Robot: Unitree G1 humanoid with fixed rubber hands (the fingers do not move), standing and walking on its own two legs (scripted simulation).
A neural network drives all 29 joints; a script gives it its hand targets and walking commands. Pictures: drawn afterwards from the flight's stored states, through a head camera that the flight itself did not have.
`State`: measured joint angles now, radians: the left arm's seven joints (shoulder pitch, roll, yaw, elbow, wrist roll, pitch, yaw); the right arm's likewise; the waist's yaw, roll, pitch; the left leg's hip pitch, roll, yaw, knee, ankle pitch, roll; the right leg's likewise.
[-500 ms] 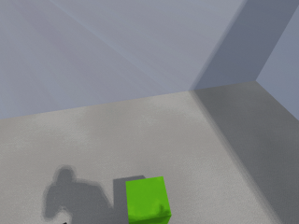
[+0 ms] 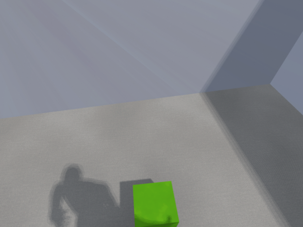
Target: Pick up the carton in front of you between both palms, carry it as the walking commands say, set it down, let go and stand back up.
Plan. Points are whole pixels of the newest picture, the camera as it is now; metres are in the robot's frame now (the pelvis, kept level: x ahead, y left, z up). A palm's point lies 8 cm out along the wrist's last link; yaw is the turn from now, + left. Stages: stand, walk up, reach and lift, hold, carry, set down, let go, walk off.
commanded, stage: stand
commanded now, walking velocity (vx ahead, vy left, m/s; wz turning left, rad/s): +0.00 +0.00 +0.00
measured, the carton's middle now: (153, 209) +0.36 -0.01 -0.64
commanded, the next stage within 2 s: none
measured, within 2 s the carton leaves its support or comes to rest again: neither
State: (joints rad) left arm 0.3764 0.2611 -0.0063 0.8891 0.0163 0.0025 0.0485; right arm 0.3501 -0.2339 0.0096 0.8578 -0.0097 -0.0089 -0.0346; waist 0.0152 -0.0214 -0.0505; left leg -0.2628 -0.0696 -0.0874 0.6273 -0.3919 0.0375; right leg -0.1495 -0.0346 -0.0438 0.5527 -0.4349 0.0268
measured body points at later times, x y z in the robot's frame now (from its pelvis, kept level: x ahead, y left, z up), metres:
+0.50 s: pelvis -0.02 +0.00 +0.01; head -0.02 +0.01 +0.46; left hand -0.07 +0.23 -0.15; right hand -0.04 -0.23 -0.14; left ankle -0.04 +0.10 -0.73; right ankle -0.09 -0.13 -0.73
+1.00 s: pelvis -0.04 -0.01 +0.01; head -0.04 +0.00 +0.46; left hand -0.11 +0.20 -0.15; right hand -0.07 -0.22 -0.15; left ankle -0.04 +0.10 -0.73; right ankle -0.09 -0.13 -0.73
